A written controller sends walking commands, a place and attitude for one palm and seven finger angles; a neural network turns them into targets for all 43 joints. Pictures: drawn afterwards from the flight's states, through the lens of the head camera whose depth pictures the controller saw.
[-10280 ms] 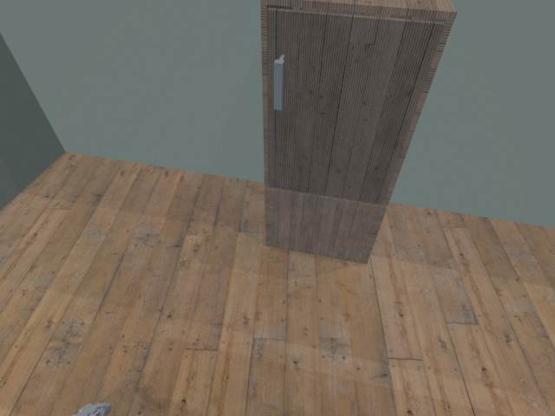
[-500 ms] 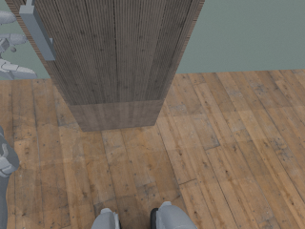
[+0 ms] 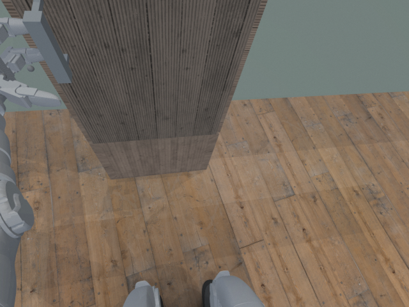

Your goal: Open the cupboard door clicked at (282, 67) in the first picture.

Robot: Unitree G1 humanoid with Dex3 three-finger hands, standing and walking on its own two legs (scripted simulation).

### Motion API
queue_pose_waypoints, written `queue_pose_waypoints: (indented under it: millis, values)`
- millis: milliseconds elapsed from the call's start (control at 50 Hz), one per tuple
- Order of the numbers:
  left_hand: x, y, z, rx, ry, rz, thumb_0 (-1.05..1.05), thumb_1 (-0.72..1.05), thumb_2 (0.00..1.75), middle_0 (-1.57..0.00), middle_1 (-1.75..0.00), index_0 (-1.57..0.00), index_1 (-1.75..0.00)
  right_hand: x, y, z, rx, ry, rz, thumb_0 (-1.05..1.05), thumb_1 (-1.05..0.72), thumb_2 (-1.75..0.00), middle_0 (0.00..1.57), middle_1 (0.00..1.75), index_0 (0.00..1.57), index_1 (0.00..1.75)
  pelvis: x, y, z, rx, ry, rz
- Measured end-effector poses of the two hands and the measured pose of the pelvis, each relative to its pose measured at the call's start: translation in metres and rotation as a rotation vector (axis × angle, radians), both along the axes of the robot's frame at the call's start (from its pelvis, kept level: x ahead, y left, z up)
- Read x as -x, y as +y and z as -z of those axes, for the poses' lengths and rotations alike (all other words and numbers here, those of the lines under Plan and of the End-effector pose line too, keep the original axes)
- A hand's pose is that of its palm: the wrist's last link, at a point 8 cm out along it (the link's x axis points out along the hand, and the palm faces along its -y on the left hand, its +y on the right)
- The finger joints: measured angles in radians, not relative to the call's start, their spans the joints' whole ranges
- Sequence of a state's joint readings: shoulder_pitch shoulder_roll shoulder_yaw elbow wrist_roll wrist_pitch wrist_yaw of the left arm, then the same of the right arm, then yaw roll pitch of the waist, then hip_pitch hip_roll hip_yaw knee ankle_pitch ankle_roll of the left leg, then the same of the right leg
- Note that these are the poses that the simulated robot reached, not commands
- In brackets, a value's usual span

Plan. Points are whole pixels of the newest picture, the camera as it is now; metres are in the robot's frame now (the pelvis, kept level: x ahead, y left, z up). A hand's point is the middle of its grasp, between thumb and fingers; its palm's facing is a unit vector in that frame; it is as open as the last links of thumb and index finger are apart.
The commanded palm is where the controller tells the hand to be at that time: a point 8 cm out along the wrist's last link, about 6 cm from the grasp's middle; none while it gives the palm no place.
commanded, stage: slide the fingers in behind the handle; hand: left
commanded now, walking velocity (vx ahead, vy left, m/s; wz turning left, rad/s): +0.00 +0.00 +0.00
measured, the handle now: (52, 42) +0.58 +0.22 +0.10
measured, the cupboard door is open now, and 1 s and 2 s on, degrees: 0 0 0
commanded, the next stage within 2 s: close the thumb around the handle in 1.22 s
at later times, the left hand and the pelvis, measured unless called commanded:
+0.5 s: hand (50, 69) +0.52 +0.21 +0.10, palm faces +0.03 -1.00 -0.01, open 14.0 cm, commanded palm +0.50 +0.25 +0.10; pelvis +0.00 -0.01 +0.00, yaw +1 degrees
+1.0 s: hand (64, 66) +0.53 +0.19 +0.10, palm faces +0.04 -1.00 -0.02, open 14.1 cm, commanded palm +0.50 +0.23 +0.10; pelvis +0.00 -0.01 +0.00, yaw +0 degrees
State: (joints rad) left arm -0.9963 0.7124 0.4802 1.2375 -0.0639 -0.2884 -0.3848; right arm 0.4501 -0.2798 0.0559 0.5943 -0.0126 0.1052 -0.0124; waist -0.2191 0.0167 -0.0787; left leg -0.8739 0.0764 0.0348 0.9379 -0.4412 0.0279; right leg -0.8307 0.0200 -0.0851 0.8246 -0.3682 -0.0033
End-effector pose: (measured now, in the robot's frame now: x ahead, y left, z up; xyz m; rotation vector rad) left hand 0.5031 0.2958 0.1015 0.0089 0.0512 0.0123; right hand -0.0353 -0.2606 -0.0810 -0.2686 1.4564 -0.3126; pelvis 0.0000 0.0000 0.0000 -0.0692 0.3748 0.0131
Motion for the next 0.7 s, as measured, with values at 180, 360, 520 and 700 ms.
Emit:
queue_pose_waypoints:
  millis: [180, 360, 520, 700]
  values:
    - [0.002, -0.014, -0.008, -0.009, -0.028, -0.007, -0.02, -0.50, 0.30, -0.30, -1.20, -0.30, -1.20, -0.008, 0.002, 0.005, -0.028, -0.034, -0.004, 0.00, -0.91, -0.90, 0.20, 0.30, 0.20, 0.30, -0.001, -0.001, -0.001, -0.006, -0.013, 0.002]
    - [0.006, -0.025, -0.008, -0.021, -0.030, -0.012, -0.02, -0.50, 0.30, -0.30, -1.20, -0.30, -1.20, -0.014, -0.001, 0.008, -0.038, -0.060, -0.017, 0.00, -0.91, -0.90, 0.20, 0.30, 0.20, 0.30, 0.001, -0.005, -0.002, -0.012, -0.019, 0.001]
    - [0.004, -0.031, -0.001, -0.009, 0.009, -0.019, -0.01, -0.50, 0.30, -0.30, -1.19, -0.30, -1.20, -0.013, -0.007, 0.008, -0.025, -0.064, -0.020, 0.00, -0.91, -0.90, 0.20, 0.30, 0.20, 0.30, 0.004, -0.008, 0.000, -0.013, -0.019, -0.005]
    - [-0.001, -0.041, -0.002, 0.002, -0.021, -0.006, -0.02, -0.50, 0.30, -0.30, -1.20, -0.30, -1.20, -0.006, -0.009, 0.007, -0.022, -0.038, -0.017, 0.00, -0.91, -0.90, 0.20, 0.30, 0.20, 0.30, 0.003, -0.008, 0.000, -0.013, -0.012, -0.005]
